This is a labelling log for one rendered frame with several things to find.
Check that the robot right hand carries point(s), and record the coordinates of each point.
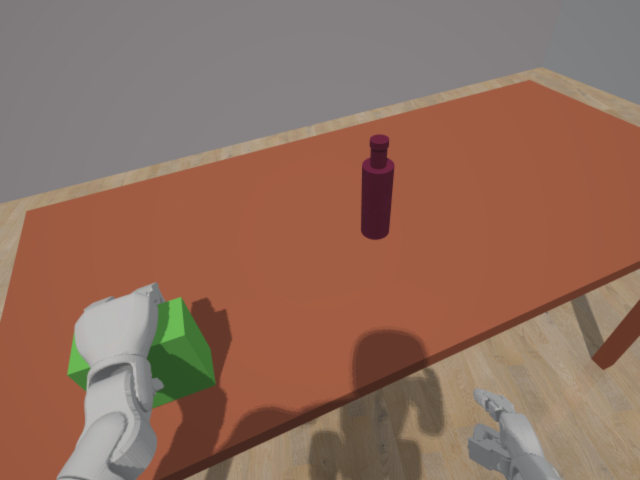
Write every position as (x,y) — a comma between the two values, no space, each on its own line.
(494,450)

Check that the sponge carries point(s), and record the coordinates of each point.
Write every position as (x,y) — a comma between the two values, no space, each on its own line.
(179,355)

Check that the robot left forearm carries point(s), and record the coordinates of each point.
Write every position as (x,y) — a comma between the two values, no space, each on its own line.
(118,442)

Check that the table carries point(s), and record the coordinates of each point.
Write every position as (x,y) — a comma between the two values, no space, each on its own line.
(505,204)

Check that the robot left hand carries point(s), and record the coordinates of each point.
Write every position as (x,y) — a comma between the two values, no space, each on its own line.
(125,325)

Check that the robot right forearm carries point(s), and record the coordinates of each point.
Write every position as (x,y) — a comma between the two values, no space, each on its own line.
(531,467)

